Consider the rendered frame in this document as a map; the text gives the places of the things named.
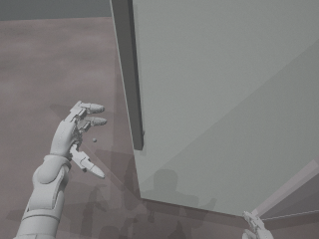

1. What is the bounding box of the fridge door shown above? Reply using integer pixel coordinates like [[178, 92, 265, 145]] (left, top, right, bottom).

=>
[[110, 0, 319, 217]]

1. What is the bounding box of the right robot hand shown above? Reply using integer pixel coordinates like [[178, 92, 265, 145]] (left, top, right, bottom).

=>
[[241, 211, 274, 239]]

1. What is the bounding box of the left robot forearm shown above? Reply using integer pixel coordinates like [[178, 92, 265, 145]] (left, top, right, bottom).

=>
[[13, 154, 72, 239]]

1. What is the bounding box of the handle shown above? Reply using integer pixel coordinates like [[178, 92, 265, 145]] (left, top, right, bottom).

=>
[[111, 0, 145, 151]]

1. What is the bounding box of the left robot hand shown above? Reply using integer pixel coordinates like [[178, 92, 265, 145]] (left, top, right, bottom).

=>
[[50, 101, 107, 179]]

